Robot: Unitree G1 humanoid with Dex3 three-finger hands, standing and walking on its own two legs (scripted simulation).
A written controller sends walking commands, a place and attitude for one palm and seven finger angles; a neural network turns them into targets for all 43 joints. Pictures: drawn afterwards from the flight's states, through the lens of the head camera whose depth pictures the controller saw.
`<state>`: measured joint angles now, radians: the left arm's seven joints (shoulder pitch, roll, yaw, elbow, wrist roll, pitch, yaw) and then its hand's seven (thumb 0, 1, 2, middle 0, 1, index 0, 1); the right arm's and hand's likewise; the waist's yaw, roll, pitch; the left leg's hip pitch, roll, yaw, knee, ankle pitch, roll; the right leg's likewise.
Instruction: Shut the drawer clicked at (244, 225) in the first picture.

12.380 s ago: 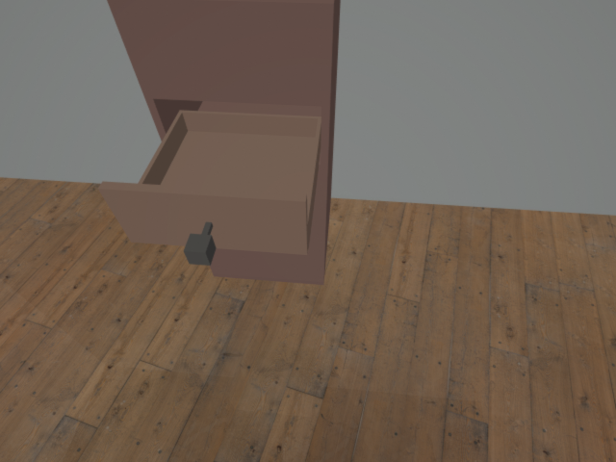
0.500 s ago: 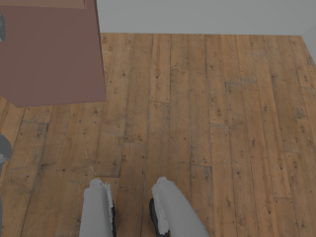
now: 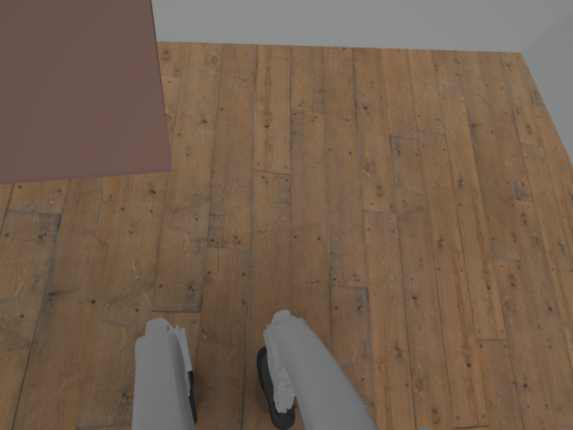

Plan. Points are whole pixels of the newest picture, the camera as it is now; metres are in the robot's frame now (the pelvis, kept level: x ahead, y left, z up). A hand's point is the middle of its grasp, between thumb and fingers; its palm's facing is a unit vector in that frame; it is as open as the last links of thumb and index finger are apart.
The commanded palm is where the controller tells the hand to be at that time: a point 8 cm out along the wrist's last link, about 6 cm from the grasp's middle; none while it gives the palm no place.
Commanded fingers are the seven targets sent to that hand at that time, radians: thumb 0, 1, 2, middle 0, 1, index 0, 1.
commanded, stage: pull the fist back off the drawer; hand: left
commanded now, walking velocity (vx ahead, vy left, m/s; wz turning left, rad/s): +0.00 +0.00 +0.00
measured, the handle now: out of the picture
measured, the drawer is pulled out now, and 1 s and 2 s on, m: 0.00 0.00 0.00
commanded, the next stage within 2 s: draw the hand back to the body in 0.52 s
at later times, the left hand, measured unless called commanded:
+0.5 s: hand out of the picture +0.56 +0.28 +0.09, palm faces +0.08 -1.00 -0.03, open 3.3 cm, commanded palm +0.54 +0.30 +0.10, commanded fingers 0.00 0.90 0.90 -1.40 -1.60 -1.40 -1.60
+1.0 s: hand out of the picture +0.44 +0.28 +0.18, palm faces +0.10 -0.99 -0.03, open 3.3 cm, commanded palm +0.40 +0.31 +0.18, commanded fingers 0.00 0.90 0.90 -1.40 -1.60 -1.40 -1.60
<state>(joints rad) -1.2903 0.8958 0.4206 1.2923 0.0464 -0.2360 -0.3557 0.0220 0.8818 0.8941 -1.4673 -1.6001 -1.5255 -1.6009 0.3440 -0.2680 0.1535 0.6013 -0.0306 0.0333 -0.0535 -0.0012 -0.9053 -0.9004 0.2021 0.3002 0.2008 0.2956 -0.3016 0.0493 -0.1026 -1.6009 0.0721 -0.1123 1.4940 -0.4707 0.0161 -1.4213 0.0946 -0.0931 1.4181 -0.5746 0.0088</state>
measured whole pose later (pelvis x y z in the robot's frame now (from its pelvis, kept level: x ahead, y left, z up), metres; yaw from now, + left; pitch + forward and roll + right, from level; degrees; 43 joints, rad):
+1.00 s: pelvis +0.06 +0.00 +0.10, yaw +5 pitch +18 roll -4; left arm -0.43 0.45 0.37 0.67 -0.24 -0.28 -0.36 0.02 0.90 0.90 -1.40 -1.60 -1.40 -1.60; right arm 0.31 -0.24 0.05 0.57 0.05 0.06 -0.01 0.00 -0.91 -0.90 0.20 0.30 0.20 0.30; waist -0.08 0.04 -0.15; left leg -0.97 0.05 -0.05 1.09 -0.45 0.01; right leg -0.81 0.06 -0.03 1.02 -0.53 0.00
